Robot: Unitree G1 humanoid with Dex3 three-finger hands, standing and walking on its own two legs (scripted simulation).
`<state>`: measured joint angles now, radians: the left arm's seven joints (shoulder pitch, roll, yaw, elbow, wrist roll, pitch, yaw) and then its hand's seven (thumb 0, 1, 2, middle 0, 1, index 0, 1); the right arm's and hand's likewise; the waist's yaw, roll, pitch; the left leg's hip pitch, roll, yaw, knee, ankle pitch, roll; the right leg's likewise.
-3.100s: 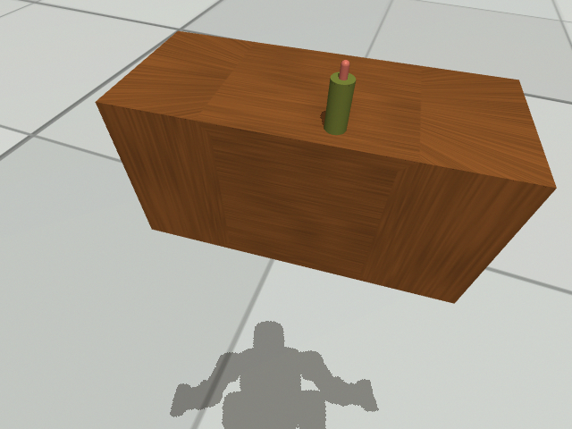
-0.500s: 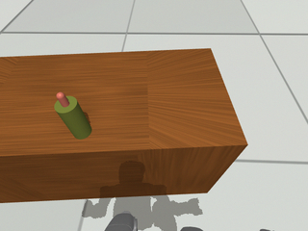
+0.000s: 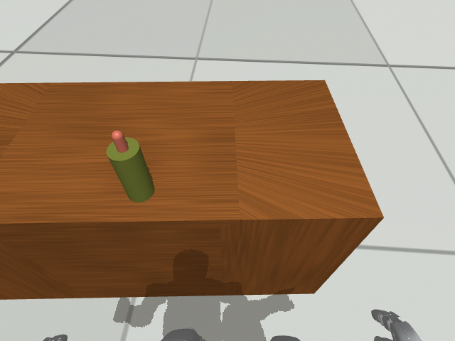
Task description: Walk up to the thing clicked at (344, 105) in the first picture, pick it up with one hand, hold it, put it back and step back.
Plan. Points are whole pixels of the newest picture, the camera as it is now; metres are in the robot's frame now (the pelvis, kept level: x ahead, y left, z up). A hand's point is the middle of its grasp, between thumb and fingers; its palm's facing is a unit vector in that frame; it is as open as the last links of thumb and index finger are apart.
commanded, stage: walk up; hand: left
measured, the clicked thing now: (130, 165) +0.46 +0.22 +0.00
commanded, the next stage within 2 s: stand in 1.54 s
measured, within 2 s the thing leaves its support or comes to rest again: neither
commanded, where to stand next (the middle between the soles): +0.07 +0.01 m, yaw +1 degrees
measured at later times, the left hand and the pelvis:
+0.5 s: hand out of the picture +0.08 +0.25 -0.12, palm faces -0.02 -0.93 -0.37, open 7.4 cm; pelvis +0.02 -0.01 +0.03, yaw +1 degrees
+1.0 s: hand out of the picture +0.13 +0.25 -0.12, palm faces -0.04 -0.93 -0.37, open 7.4 cm; pelvis +0.03 -0.01 +0.03, yaw +0 degrees
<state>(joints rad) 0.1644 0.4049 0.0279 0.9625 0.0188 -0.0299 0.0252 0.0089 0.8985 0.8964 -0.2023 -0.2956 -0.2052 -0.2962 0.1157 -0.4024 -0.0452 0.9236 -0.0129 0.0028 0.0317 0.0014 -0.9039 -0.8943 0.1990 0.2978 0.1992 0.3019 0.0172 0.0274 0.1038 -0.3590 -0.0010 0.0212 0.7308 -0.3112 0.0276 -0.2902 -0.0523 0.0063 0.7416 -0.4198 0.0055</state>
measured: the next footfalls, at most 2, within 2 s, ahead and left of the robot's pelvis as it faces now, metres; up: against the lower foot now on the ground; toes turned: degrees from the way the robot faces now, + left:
none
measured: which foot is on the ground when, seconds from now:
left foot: down 0.00-1.00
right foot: down 0.00-1.00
